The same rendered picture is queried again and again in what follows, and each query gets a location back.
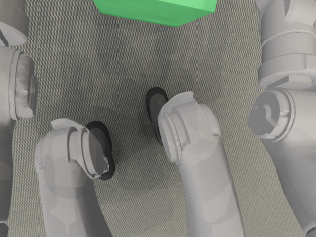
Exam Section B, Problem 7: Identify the carton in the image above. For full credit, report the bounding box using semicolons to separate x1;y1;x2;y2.
93;0;217;27

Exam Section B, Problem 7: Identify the left robot upper arm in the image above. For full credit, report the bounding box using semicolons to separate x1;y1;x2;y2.
0;45;38;237

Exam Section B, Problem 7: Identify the robot left shin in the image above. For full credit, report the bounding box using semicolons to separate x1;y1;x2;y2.
34;118;109;179

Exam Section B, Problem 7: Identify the robot right forearm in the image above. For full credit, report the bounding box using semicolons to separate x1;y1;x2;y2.
254;0;316;92

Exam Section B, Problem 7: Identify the robot right foot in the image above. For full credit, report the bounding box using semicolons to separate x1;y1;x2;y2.
145;87;169;146

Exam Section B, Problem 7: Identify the robot left forearm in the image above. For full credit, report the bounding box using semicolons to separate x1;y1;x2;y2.
0;0;30;47

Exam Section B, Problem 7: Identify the right robot upper arm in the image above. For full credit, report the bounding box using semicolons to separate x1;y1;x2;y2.
248;87;316;237

